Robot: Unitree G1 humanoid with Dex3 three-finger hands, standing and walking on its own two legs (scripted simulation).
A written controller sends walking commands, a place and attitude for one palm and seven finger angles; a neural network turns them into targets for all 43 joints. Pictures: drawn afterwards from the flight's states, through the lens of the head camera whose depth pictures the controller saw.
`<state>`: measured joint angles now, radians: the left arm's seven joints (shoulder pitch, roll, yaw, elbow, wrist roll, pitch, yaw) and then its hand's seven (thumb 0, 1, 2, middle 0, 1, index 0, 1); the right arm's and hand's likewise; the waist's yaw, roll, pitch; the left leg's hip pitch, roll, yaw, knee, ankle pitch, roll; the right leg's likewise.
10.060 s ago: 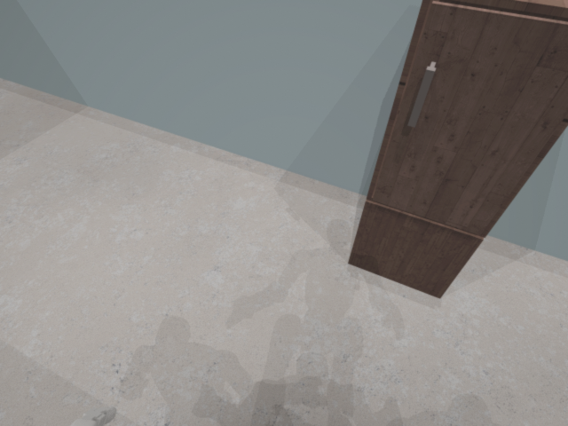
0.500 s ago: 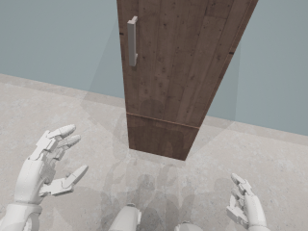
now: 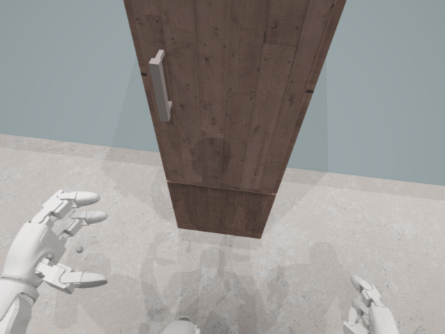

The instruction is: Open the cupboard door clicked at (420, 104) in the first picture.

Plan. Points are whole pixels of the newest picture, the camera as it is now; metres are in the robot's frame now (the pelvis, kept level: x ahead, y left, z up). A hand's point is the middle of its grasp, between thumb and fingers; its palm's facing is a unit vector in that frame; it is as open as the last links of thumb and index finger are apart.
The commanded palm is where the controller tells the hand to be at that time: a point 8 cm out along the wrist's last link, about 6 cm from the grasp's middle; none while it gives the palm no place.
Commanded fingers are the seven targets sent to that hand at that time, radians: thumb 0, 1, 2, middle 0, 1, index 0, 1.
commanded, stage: raise the hand with hooked fingers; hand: left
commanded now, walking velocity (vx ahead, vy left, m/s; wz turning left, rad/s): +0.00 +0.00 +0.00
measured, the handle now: (163, 87) +0.57 +0.17 +0.11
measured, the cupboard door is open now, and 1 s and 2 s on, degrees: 0 0 0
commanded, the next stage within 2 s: move the hooked fingers beside the handle in 0.98 s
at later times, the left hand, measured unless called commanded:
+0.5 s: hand (35, 200) +0.28 +0.29 +0.13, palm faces -0.01 -1.00 -0.04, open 13.9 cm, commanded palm +0.24 +0.33 +0.13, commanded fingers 0.00 -0.50 0.30 -0.30 -1.20 -0.30 -1.20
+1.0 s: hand (43, 204) +0.27 +0.28 +0.13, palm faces -0.04 -1.00 -0.04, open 14.0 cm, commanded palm +0.24 +0.33 +0.13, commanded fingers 0.00 -0.50 0.30 -0.30 -1.20 -0.30 -1.20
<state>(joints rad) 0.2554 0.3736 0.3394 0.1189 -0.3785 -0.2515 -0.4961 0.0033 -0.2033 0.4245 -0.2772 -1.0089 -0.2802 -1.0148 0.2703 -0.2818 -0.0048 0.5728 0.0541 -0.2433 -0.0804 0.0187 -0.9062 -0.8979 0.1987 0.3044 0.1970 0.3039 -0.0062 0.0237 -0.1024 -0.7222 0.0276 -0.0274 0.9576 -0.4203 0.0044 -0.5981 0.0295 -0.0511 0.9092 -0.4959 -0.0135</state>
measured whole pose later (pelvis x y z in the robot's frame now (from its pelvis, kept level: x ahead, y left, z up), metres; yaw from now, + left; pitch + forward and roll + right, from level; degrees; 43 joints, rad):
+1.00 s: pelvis -0.01 +0.01 +0.02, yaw +0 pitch +5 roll -2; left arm -0.07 0.46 0.42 0.38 -0.36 -0.15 -0.55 -0.01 -0.50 0.30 -0.30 -1.20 -0.30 -1.20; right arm 0.29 -0.27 0.05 0.56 0.07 -0.20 -0.10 0.02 -0.90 -0.90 0.20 0.30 0.20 0.30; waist 0.00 0.03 -0.07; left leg -0.55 0.02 -0.02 0.78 -0.32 0.01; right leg -0.43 0.02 -0.04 0.74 -0.40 -0.01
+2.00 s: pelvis +0.00 +0.01 +0.01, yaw -1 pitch +11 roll -2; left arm -0.59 0.52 0.41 0.88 -0.24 -0.24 -0.49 -0.01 -0.50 0.30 -0.30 -1.20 -0.30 -1.20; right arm 0.33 -0.27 0.04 0.59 0.06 -0.06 -0.07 0.01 -0.91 -0.90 0.20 0.30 0.20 0.30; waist -0.08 0.01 -0.09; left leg -0.68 0.03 0.00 0.85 -0.36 0.02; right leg -0.57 0.03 -0.03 0.80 -0.42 0.00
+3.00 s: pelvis +0.01 +0.01 +0.00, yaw -4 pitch +20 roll -4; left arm -0.94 0.74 0.51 1.23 -0.09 -0.27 -0.44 -0.01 -0.50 0.30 -0.30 -1.20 -0.30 -1.20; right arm 0.45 -0.27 0.05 0.60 0.02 0.09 -0.03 0.01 -0.91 -0.90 0.20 0.30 0.20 0.30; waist -0.19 0.01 -0.10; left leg -0.89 0.07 0.00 0.94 -0.41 0.02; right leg -0.77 0.07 -0.01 0.85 -0.44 0.00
